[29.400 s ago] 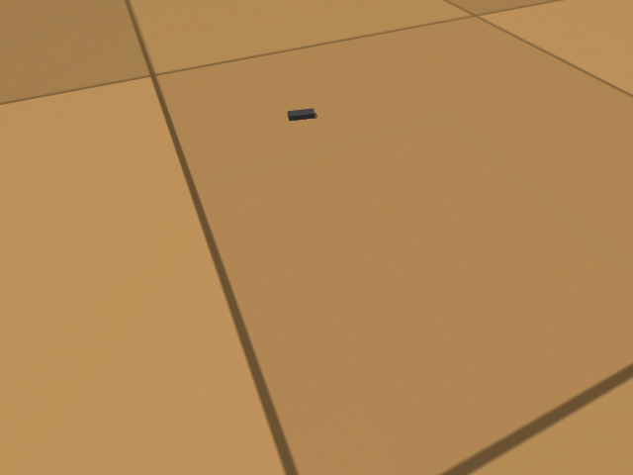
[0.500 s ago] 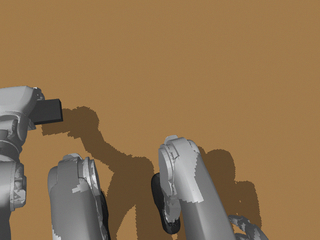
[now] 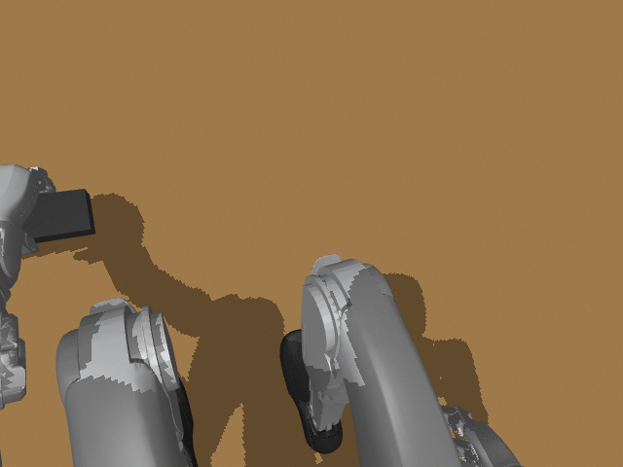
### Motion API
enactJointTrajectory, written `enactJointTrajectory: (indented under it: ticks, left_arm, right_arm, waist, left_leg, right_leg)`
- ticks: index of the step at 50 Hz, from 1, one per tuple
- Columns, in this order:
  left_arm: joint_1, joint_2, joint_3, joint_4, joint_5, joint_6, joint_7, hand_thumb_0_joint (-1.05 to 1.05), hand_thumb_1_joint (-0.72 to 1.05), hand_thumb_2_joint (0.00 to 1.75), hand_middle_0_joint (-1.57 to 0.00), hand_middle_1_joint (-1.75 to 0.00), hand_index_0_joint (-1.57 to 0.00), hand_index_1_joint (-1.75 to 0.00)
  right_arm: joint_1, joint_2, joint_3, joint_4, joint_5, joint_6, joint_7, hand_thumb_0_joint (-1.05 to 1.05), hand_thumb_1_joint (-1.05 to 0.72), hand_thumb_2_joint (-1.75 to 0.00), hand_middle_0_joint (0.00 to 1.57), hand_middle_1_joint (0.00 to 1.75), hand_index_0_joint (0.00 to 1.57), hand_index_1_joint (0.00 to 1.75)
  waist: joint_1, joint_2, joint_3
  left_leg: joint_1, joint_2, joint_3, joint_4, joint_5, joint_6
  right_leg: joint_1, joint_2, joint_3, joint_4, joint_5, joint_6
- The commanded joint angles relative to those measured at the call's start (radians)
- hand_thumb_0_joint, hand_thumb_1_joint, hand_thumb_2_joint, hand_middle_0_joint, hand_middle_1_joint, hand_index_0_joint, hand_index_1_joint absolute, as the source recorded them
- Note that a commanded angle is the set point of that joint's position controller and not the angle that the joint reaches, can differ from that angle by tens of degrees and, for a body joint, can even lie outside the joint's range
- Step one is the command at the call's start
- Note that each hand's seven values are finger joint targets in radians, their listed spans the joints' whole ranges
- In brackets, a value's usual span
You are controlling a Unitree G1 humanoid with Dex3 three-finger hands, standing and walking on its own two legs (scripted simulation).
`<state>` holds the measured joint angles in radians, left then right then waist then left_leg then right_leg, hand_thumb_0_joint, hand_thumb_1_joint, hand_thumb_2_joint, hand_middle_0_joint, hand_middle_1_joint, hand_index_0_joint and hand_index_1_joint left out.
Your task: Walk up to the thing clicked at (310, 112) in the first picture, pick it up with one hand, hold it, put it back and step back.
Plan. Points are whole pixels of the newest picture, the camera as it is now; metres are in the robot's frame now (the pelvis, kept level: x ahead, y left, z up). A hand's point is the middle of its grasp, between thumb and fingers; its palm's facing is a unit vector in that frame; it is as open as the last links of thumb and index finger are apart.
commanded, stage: rest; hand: left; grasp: from above
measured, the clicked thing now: (25, 220) +0.44 +0.29 -0.24
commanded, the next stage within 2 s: open in 1.14 s
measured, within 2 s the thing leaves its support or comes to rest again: rests again in 0.68 s
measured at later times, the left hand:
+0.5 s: hand (26, 225) +0.44 +0.29 -0.25, palm faces -0.47 -0.11 -0.88, open 8.6 cm
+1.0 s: hand (36, 223) +0.44 +0.29 -0.27, palm faces -0.44 -0.11 -0.89, open 8.6 cm
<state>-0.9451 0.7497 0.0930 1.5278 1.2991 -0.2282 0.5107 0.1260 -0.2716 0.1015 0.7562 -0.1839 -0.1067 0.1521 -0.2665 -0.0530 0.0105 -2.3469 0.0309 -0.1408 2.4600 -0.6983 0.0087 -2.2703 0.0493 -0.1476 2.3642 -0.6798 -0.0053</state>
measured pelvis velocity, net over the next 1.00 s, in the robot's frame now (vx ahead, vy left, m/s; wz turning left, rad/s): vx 0.00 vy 0.01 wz -0.08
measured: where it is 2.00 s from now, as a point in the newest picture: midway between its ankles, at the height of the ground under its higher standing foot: (249, 434)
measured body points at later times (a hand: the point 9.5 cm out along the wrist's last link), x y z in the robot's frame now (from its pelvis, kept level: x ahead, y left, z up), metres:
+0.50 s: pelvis +0.00 +0.00 -0.02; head +0.26 +0.10 +0.33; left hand +0.46 +0.30 -0.20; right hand +0.04 -0.27 -0.09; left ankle +0.07 +0.12 -0.28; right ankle +0.10 -0.11 -0.28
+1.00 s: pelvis +0.00 +0.01 -0.02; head +0.27 +0.11 +0.32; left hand +0.46 +0.29 -0.22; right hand +0.05 -0.25 -0.08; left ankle +0.07 +0.12 -0.28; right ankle +0.10 -0.11 -0.28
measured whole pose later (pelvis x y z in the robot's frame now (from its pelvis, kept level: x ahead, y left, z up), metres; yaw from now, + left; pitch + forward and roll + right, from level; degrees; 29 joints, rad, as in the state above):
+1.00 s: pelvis +0.00 +0.01 -0.02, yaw -5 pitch +28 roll -13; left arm -0.98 0.93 0.15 1.73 1.32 -0.22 0.66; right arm 0.09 -0.32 0.24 0.71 -0.26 -0.25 0.28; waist -0.36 -0.13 0.13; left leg -2.36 0.04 -0.23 2.57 -0.73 0.01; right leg -2.25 0.08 -0.22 2.41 -0.67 0.02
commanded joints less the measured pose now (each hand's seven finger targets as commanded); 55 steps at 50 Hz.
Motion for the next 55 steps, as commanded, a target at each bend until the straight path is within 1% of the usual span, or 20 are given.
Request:
enactJointTrajectory:
  ticks: [1,3,4,7,10,11,12,15,18,22,23,27,39,40,41,43,44,45,50,55]
  left_arm:
    - [-0.316,0.25,0.036,-0.165,-0.012,0.0,0.069,0.0,0.79,0.54,-1.17,-0.35,-1.17,-0.36]
    - [-0.339,0.273,0.047,-0.165,-0.01,-0.002,0.077,0.0,0.77,0.54,-1.15,-0.36,-1.15,-0.36]
    - [-0.281,0.235,0.033,-0.079,-0.011,0.01,0.078,0.0,0.77,0.53,-1.15,-0.36,-1.15,-0.36]
    - [-0.336,0.282,0.04,-0.1,-0.005,0.001,0.084,0.0,0.78,0.52,-1.14,-0.38,-1.15,-0.37]
    - [-0.303,0.341,0.087,-0.069,-0.003,-0.003,0.097,0.0,0.8,0.49,-1.15,-0.38,-1.16,-0.37]
    - [-0.287,0.302,0.067,-0.069,-0.002,-0.004,0.095,0.0,0.8,0.48,-1.14,-0.38,-1.16,-0.36]
    - [-0.297,0.333,0.088,-0.062,0.006,-0.006,0.098,0.0,0.82,0.51,-1.16,-0.39,-1.17,-0.38]
    - [-0.275,0.34,0.097,-0.04,0.003,-0.011,0.102,0.0,0.86,0.52,-1.19,-0.4,-1.2,-0.38]
    - [-0.302,0.342,0.076,-0.018,0.021,-0.018,0.106,0.0,0.88,0.53,-1.19,-0.42,-1.21,-0.4]
    - [-0.281,0.39,0.103,-0.013,0.012,-0.034,0.124,0.0,0.88,0.53,-1.2,-0.41,-1.22,-0.4]
    - [-0.299,0.375,0.088,-0.005,0.02,-0.036,0.125,0.0,0.89,0.51,-1.2,-0.41,-1.22,-0.39]
    - [-0.33,0.381,0.073,0.004,0.018,-0.049,0.142,0.0,0.9,0.52,-1.2,-0.42,-1.22,-0.4]
    - [-0.281,0.406,0.07,0.042,0.016,-0.018,0.189,0.0,0.91,0.51,-1.21,-0.42,-1.23,-0.4]
    - [-0.284,0.376,0.039,0.032,0.014,-0.013,0.188,0.0,0.87,0.5,-1.18,-0.42,-1.2,-0.4]
    - [-0.301,0.392,0.05,0.053,0.01,-0.01,0.192,0.0,0.87,0.5,-1.18,-0.42,-1.2,-0.4]
    - [-0.302,0.402,0.047,0.049,0.005,-0.006,0.202,0.0,0.85,0.49,-1.16,-0.43,-1.18,-0.4]
    - [-0.282,0.434,0.083,0.08,0.005,0.0,0.206,0.0,0.85,0.5,-1.16,-0.42,-1.18,-0.39]
    - [-0.271,0.441,0.09,0.079,0.006,0.005,0.207,0.0,0.82,0.51,-1.14,-0.43,-1.16,-0.41]
    - [-0.31,0.419,0.067,0.1,-0.005,-0.002,0.187,0.0,0.81,0.52,-1.14,-0.43,-1.15,-0.41]
    - [-0.282,0.425,0.054,0.118,-0.001,-0.022,0.174,0.0,0.79,0.5,-1.13,-0.41,-1.14,-0.4]
  right_arm:
    - [0.214,-0.269,-0.078,0.006,-0.004,-0.009,-0.004,0.0,-0.9,-0.9,0.2,0.3,0.2,0.3]
    - [0.223,-0.273,-0.072,0.01,-0.012,-0.015,0.004,0.0,-0.9,-0.9,0.2,0.3,0.2,0.3]
    - [0.219,-0.274,-0.064,0.009,-0.01,-0.017,0.006,0.0,-0.9,-0.9,0.2,0.3,0.2,0.3]
    - [0.216,-0.284,-0.052,0.001,-0.022,-0.032,0.02,0.0,-0.9,-0.9,0.2,0.3,0.2,0.3]
    - [0.211,-0.305,-0.048,-0.012,-0.026,-0.04,0.024,0.0,-0.9,-0.9,0.2,0.3,0.2,0.3]
    - [0.207,-0.297,-0.043,-0.017,-0.026,-0.043,0.028,0.0,-0.9,-0.9,0.2,0.3,0.2,0.3]
    - [0.216,-0.311,-0.046,-0.011,-0.032,-0.045,0.032,0.0,-0.9,-0.9,0.2,0.3,0.2,0.3]
    - [0.215,-0.318,-0.042,-0.014,-0.034,-0.049,0.036,0.0,-0.89,-0.9,0.2,0.3,0.2,0.3]
    - [0.212,-0.327,-0.03,-0.017,-0.043,-0.06,0.043,0.0,-0.9,-0.9,0.2,0.3,0.2,0.3]
    - [0.202,-0.327,-0.018,-0.017,-0.047,-0.067,0.046,0.0,-0.89,-0.9,0.2,0.3,0.2,0.3]
    - [0.213,-0.337,-0.015,-0.013,-0.053,-0.072,0.05,0.0,-0.89,-0.9,0.2,0.3,0.2,0.3]
    - [0.196,-0.346,-0.004,-0.015,-0.06,-0.089,0.06,0.0,-0.9,-0.9,0.2,0.3,0.2,0.3]
    - [0.169,-0.368,0.018,-0.012,-0.072,-0.134,0.104,0.0,-0.9,-0.9,0.2,0.3,0.2,0.3]
    - [0.15,-0.356,0.031,-0.032,-0.066,-0.136,0.107,0.0,-0.9,-0.9,0.2,0.3,0.2,0.3]
    - [0.154,-0.361,0.031,-0.025,-0.07,-0.14,0.11,0.0,-0.9,-0.9,0.2,0.3,0.2,0.3]
    - [0.145,-0.367,0.037,-0.029,-0.066,-0.143,0.113,0.0,-0.9,-0.9,0.2,0.3,0.2,0.3]
    - [0.167,-0.381,0.031,-0.018,-0.07,-0.143,0.115,0.0,-0.9,-0.9,0.2,0.3,0.2,0.3]
    - [0.16,-0.379,0.031,-0.019,-0.063,-0.142,0.114,0.0,-0.9,-0.9,0.2,0.3,0.2,0.3]
    - [0.148,-0.378,0.04,-0.028,-0.066,-0.148,0.116,0.0,-0.9,-0.9,0.2,0.3,0.2,0.3]
    - [0.152,-0.372,0.059,-0.037,-0.066,-0.15,0.119,0.0,-0.9,-0.9,0.2,0.3,0.2,0.3]
  waist:
    - [-0.012,0.411,-0.711]
    - [-0.028,0.403,-0.705]
    - [-0.025,0.375,-0.666]
    - [-0.044,0.397,-0.66]
    - [-0.039,0.382,-0.646]
    - [-0.034,0.387,-0.651]
    - [-0.051,0.39,-0.642]
    - [-0.048,0.411,-0.643]
    - [-0.077,0.407,-0.596]
    - [-0.062,0.4,-0.6]
    - [-0.085,0.399,-0.581]
    - [-0.099,0.399,-0.564]
    - [-0.097,0.445,-0.559]
    - [-0.092,0.471,-0.568]
    - [-0.11,0.456,-0.559]
    - [-0.105,0.462,-0.55]
    - [-0.112,0.446,-0.544]
    - [-0.099,0.452,-0.531]
    - [-0.134,0.42,-0.484]
    - [-0.137,0.403,-0.479]
  left_leg:
    - [0.556,-0.01,0.058,-0.24,0.207,0.01]
    - [0.532,-0.009,0.063,-0.215,0.233,0.013]
    - [0.515,-0.011,0.058,-0.217,0.217,0.013]
    - [0.504,-0.008,0.056,-0.191,0.217,0.016]
    - [0.476,-0.007,0.059,-0.178,0.213,0.019]
    - [0.474,-0.008,0.057,-0.188,0.217,0.015]
    - [0.483,-0.005,0.052,-0.175,0.222,0.014]
    - [0.506,-0.003,0.037,-0.187,0.223,0.008]
    - [0.481,-0.003,0.037,-0.162,0.212,0.008]
    - [0.46,0.003,0.031,-0.163,0.192,0.014]
    - [0.47,0.001,0.029,-0.154,0.198,0.01]
    - [0.455,0.005,0.022,-0.137,0.189,0.011]
    - [0.502,0.016,-0.001,-0.15,0.229,-0.001]
    - [0.503,0.015,0.003,-0.152,0.248,0.0]
    - [0.51,0.017,-0.002,-0.145,0.241,0.0]
    - [0.491,0.019,-0.004,-0.143,0.235,0.002]
    - [0.498,0.02,-0.011,-0.146,0.238,0.0]
    - [0.482,0.02,-0.01,-0.154,0.226,0.0]
    - [0.451,0.022,-0.021,-0.15,0.166,0.006]
    - [0.45,0.022,-0.022,-0.147,0.18,0.009]
  right_leg:
    - [0.328,0.035,-0.05,-0.214,0.253,-0.033]
    - [0.347,0.037,-0.05,-0.21,0.286,-0.028]
    - [0.327,0.035,-0.055,-0.206,0.266,-0.03]
    - [0.338,0.039,-0.058,-0.199,0.274,-0.029]
    - [0.364,0.04,-0.06,-0.202,0.271,-0.027]
    - [0.366,0.043,-0.063,-0.199,0.27,-0.029]
    - [0.355,0.043,-0.074,-0.189,0.273,-0.031]
    - [0.345,0.047,-0.085,-0.183,0.267,-0.031]
    - [0.329,0.046,-0.09,-0.173,0.259,-0.032]
    - [0.367,0.055,-0.088,-0.191,0.254,-0.025]
    - [0.348,0.05,-0.095,-0.176,0.254,-0.027]
    - [0.35,0.056,-0.097,-0.184,0.254,-0.024]
    - [0.366,0.065,-0.122,-0.157,0.299,-0.02]
    - [0.383,0.07,-0.114,-0.159,0.318,-0.021]
    - [0.376,0.066,-0.12,-0.152,0.32,-0.018]
    - [0.378,0.071,-0.119,-0.157,0.317,-0.019]
    - [0.377,0.066,-0.123,-0.155,0.315,-0.018]
    - [0.374,0.069,-0.122,-0.154,0.302,-0.021]
    - [0.339,0.062,-0.128,-0.166,0.251,-0.019]
    - [0.373,0.066,-0.125,-0.171,0.263,-0.016]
